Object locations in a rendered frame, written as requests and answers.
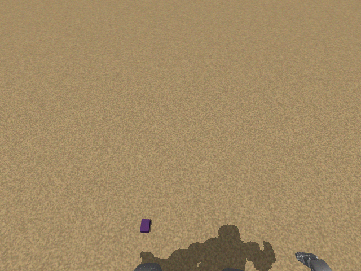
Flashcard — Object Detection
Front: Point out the small box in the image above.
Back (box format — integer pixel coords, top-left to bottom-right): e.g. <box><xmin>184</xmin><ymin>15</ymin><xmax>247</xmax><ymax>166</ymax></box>
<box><xmin>140</xmin><ymin>219</ymin><xmax>151</xmax><ymax>233</ymax></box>

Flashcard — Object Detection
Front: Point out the right robot hand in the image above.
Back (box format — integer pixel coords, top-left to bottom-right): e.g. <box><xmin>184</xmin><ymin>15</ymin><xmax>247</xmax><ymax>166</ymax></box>
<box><xmin>295</xmin><ymin>252</ymin><xmax>332</xmax><ymax>271</ymax></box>

